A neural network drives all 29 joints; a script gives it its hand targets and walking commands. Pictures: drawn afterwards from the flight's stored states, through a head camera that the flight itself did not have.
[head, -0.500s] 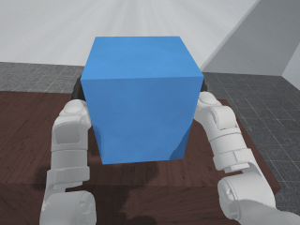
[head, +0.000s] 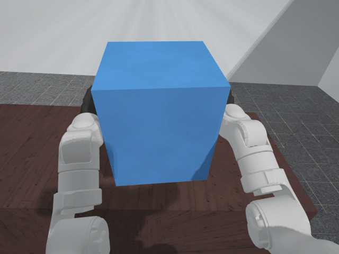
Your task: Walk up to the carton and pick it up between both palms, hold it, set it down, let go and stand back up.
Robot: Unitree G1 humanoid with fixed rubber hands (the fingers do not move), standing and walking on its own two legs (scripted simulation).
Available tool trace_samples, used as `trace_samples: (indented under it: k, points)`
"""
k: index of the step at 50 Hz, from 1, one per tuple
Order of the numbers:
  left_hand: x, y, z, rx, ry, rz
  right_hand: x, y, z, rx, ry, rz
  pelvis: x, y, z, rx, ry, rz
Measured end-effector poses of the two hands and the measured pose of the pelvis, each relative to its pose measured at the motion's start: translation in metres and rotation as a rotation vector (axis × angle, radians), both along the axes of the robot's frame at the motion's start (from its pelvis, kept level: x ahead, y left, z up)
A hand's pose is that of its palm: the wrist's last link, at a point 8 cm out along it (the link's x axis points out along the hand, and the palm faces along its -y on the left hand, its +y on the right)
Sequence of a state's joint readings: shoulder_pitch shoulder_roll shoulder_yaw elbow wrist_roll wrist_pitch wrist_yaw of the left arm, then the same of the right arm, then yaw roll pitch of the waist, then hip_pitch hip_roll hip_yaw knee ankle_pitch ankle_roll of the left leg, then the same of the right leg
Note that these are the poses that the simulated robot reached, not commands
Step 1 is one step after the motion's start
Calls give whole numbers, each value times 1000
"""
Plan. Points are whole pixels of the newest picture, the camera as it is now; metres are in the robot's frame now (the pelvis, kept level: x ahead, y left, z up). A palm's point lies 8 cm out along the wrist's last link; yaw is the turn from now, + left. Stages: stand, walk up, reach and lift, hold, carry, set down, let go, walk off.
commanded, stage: hold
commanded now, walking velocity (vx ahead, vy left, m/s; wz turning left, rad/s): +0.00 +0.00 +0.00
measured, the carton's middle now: (159, 113) +0.36 +0.01 +0.22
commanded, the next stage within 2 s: none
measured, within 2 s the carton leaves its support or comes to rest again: neither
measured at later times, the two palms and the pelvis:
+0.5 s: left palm (91, 118) +0.35 +0.16 +0.21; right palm (225, 109) +0.36 -0.14 +0.23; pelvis +0.00 +0.00 +0.00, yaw +0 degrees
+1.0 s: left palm (91, 118) +0.35 +0.16 +0.21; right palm (224, 109) +0.36 -0.14 +0.23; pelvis +0.00 +0.00 +0.00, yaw +0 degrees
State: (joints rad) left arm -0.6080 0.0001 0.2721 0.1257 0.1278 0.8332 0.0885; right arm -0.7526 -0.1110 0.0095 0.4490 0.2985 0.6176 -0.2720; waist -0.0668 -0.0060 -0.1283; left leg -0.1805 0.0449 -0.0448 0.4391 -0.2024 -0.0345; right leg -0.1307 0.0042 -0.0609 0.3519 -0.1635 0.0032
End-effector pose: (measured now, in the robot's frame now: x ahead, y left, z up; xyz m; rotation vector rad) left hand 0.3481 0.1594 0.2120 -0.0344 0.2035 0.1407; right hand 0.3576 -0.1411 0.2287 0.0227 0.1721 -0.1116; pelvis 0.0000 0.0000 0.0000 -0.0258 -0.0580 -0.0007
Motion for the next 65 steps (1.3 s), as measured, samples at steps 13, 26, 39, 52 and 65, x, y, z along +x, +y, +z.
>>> trace_samples:
  k: [13,26,39,52,65]
  points:
    - [1,0,0,0,7,1,1,0,0,-4,7,2,-3,-2,0,1,10,2]
    - [1,-2,-1,-5,7,3,1,-2,-1,-2,8,2,-3,-3,0,3,14,2]
    - [4,-1,0,-1,9,1,4,-1,-1,-6,10,3,-2,-3,0,3,17,0]
    - [3,0,-3,-4,7,0,3,0,-3,-9,9,2,1,-1,0,0,13,0]
    - [3,0,-1,-1,3,0,3,0,-2,-12,6,2,1,-1,0,0,13,-2]
